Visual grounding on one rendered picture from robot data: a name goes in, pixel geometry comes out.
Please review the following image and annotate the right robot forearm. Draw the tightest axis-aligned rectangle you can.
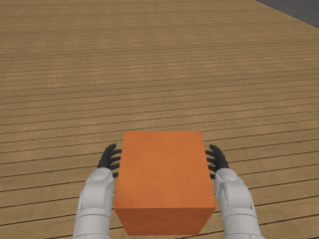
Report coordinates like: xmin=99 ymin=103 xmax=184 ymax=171
xmin=214 ymin=168 xmax=266 ymax=239

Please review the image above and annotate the carton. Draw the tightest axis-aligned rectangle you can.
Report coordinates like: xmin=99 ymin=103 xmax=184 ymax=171
xmin=114 ymin=130 xmax=216 ymax=236

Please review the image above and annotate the right robot hand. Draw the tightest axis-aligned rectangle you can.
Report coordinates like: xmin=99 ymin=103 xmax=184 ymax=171
xmin=205 ymin=144 xmax=229 ymax=179

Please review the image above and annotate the left robot hand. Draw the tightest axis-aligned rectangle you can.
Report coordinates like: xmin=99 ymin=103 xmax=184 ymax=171
xmin=97 ymin=143 xmax=122 ymax=177

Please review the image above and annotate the left robot forearm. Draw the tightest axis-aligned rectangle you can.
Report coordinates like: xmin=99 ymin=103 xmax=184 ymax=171
xmin=70 ymin=167 xmax=114 ymax=239

